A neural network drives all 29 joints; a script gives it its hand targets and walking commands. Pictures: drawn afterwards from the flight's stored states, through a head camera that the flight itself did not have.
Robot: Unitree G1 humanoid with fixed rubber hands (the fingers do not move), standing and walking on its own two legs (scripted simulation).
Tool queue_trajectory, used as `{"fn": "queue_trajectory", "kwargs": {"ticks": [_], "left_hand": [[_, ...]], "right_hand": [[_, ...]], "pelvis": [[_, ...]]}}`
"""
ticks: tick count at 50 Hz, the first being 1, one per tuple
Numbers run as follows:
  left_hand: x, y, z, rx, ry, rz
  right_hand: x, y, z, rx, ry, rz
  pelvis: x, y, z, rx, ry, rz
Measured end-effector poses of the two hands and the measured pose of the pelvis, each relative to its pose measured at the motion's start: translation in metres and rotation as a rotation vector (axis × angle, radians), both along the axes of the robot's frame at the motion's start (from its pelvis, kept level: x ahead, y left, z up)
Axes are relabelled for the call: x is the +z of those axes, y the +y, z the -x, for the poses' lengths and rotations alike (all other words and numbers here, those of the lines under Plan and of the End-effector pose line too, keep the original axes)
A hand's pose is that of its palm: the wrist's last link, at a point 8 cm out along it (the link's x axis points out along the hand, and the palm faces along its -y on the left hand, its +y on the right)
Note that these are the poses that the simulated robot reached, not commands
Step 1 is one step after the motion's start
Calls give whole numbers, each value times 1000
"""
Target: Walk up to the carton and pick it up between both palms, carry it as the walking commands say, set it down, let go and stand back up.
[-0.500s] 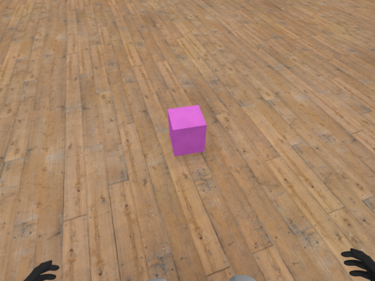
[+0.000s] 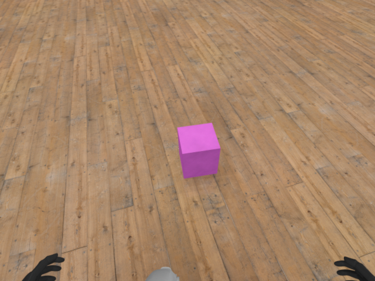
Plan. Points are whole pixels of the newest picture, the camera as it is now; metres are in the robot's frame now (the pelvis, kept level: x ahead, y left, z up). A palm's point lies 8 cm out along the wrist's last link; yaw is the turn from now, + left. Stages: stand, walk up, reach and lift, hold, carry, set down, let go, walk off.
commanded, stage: walk up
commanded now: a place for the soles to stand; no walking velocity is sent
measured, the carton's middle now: (197, 151) +0.92 +0.03 -0.62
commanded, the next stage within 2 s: none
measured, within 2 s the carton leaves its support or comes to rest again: neither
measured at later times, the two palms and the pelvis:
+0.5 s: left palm (76, 188) +0.33 +0.33 -0.04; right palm (344, 214) +0.30 -0.32 -0.06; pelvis +0.20 +0.00 +0.00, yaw -1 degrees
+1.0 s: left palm (104, 133) +0.53 +0.32 -0.05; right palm (314, 159) +0.46 -0.30 -0.05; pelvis +0.35 +0.02 +0.01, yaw -5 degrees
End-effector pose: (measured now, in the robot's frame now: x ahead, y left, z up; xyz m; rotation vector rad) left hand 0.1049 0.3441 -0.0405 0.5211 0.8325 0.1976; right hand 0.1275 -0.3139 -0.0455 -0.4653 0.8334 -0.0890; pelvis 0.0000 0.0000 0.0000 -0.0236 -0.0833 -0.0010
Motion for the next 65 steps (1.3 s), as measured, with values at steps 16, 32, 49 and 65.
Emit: {"fn": "queue_trajectory", "kwargs": {"ticks": [16,32,49,65], "left_hand": [[-5,-42,-198,-154,-25,83],[-11,30,-240,36,33,0],[-13,-20,-420,-79,-3,92],[-10,-24,-453,-15,106,92]], "right_hand": [[5,-36,-63,-177,47,84],[1,20,-265,8,-40,31],[-10,12,-326,-166,14,-2],[-7,-4,-335,-290,112,-19]], "pelvis": [[1,-2,-137,-67,12,-25],[-9,26,-256,-8,-10,-25],[5,23,-349,-74,5,-41],[28,19,-369,-113,15,-38]]}}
